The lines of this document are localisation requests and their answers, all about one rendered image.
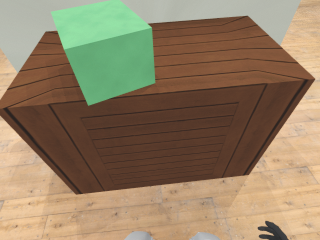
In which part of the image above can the carton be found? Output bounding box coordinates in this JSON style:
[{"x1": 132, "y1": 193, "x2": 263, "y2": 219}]
[{"x1": 51, "y1": 0, "x2": 156, "y2": 106}]

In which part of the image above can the robot right hand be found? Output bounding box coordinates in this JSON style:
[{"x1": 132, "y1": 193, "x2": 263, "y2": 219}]
[{"x1": 257, "y1": 221, "x2": 289, "y2": 240}]

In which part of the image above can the pedestal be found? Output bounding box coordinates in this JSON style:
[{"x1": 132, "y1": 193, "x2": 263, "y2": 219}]
[{"x1": 0, "y1": 15, "x2": 315, "y2": 195}]

